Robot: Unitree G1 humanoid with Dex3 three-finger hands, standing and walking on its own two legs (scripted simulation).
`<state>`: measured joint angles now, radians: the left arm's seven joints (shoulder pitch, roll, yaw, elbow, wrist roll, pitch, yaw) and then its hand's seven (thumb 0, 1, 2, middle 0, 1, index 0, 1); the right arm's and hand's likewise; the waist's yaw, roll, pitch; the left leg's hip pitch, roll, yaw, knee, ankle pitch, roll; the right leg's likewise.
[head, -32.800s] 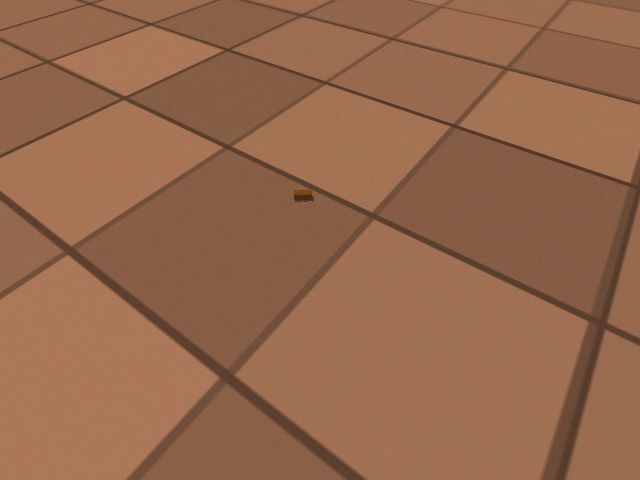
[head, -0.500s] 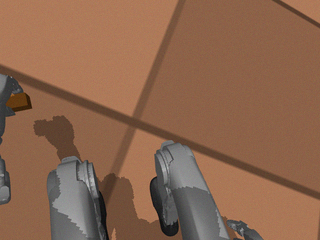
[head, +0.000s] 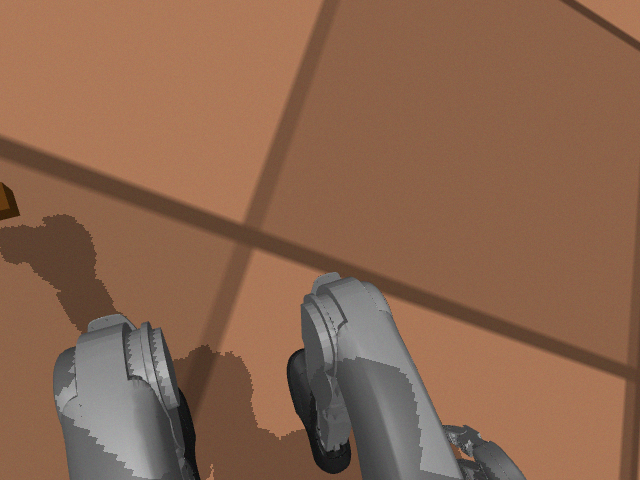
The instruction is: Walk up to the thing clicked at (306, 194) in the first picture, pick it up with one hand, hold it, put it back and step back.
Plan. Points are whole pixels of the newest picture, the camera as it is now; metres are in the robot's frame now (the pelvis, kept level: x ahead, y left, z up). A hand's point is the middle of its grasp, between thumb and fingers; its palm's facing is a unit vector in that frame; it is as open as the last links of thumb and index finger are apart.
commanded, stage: lower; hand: left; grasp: from above
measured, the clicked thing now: out of the picture +0.47 +0.35 -0.22
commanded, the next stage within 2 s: rest in 0.18 s
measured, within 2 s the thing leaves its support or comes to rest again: rests again in 1.10 s
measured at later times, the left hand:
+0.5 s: hand out of the picture +0.46 +0.34 -0.23, palm faces -0.44 -0.14 -0.89, open 6.4 cm
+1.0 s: hand out of the picture +0.46 +0.34 -0.26, palm faces -0.43 -0.15 -0.89, open 6.4 cm
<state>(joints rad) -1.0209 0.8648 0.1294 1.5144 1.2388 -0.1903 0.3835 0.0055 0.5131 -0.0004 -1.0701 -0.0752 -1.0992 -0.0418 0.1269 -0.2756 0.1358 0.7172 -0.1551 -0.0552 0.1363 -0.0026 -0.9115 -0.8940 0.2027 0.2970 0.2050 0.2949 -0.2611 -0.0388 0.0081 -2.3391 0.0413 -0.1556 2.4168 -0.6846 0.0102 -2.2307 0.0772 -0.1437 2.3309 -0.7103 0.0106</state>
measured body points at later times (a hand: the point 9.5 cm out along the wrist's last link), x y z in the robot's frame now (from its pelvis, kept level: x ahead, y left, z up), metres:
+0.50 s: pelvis +0.00 +0.00 -0.02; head +0.27 +0.10 +0.32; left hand +0.48 +0.34 -0.18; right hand +0.05 -0.26 -0.10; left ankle +0.07 +0.13 -0.30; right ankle +0.09 -0.11 -0.30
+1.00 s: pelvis +0.00 +0.01 -0.03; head +0.28 +0.12 +0.31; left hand +0.48 +0.35 -0.21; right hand +0.05 -0.26 -0.09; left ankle +0.07 +0.13 -0.30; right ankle +0.09 -0.11 -0.30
